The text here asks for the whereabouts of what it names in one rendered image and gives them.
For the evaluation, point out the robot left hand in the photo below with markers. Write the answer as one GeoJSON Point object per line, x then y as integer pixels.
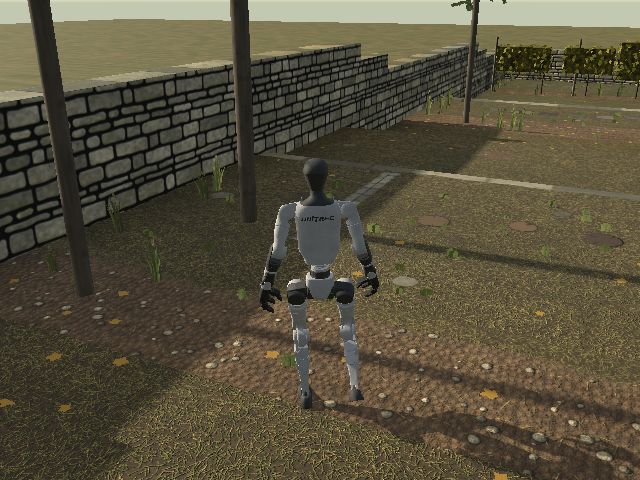
{"type": "Point", "coordinates": [264, 298]}

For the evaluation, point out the robot left upper arm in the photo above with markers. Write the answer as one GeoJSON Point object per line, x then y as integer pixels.
{"type": "Point", "coordinates": [286, 212]}

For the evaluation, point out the robot left forearm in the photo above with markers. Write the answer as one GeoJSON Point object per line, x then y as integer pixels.
{"type": "Point", "coordinates": [270, 272]}

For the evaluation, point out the robot left shin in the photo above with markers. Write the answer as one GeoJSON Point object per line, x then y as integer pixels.
{"type": "Point", "coordinates": [302, 363]}

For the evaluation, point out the robot right upper arm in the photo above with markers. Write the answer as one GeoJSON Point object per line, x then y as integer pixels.
{"type": "Point", "coordinates": [349, 210]}

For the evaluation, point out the robot right forearm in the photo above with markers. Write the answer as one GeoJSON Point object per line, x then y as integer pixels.
{"type": "Point", "coordinates": [367, 263]}

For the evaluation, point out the robot right hand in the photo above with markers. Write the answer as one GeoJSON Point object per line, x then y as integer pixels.
{"type": "Point", "coordinates": [364, 283]}

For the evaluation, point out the robot left foot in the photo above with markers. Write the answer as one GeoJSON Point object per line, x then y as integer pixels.
{"type": "Point", "coordinates": [306, 400]}

